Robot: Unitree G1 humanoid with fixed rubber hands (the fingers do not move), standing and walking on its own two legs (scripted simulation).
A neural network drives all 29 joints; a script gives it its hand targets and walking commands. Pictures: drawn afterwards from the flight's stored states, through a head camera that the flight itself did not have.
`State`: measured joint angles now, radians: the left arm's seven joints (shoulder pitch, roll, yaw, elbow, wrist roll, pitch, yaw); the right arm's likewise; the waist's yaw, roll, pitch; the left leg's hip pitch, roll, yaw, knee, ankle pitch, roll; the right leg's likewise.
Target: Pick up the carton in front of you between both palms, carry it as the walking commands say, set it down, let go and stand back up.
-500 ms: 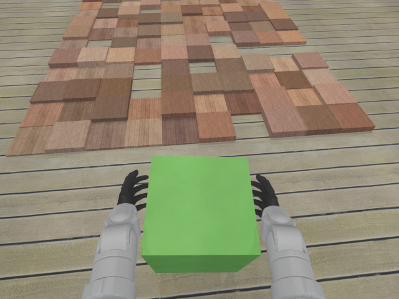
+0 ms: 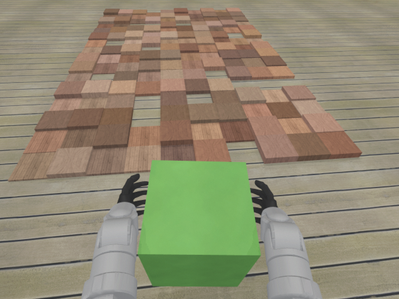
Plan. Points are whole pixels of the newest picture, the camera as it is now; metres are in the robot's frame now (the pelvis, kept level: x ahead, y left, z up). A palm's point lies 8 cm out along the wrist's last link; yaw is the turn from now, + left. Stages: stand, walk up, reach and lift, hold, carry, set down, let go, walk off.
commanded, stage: reach and lift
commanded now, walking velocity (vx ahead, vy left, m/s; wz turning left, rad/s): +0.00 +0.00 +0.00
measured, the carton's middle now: (197, 227) +0.31 +0.00 -0.06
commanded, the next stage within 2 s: hold in 0.70 s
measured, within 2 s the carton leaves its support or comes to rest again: neither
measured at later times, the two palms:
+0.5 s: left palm (127, 202) +0.32 +0.15 +0.04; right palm (269, 207) +0.31 -0.15 +0.04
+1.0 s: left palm (122, 203) +0.30 +0.15 +0.06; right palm (271, 208) +0.30 -0.15 +0.05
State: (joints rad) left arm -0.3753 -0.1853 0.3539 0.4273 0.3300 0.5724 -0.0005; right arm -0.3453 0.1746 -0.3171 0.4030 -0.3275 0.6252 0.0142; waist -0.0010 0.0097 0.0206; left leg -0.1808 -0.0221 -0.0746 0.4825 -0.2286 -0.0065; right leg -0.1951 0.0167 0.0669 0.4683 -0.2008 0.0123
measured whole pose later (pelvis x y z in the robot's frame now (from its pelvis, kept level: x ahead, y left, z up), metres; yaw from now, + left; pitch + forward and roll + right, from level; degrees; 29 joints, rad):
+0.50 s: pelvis +0.02 +0.00 +0.01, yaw +0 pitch -5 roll +0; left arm -0.31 -0.16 0.27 0.34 0.31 0.63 -0.01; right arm -0.28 0.16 -0.23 0.31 -0.30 0.69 0.00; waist 0.00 0.01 0.02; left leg -0.09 -0.01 -0.08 0.38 -0.21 -0.01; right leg -0.10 0.02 0.06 0.37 -0.18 0.01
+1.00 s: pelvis +0.01 +0.00 +0.01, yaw +0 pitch -8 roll +0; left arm -0.29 -0.16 0.24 0.26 0.29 0.74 0.00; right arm -0.26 0.15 -0.20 0.24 -0.29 0.79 0.00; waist 0.00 0.01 0.02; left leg -0.02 -0.02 -0.08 0.36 -0.19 -0.01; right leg -0.04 0.01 0.07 0.35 -0.17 0.01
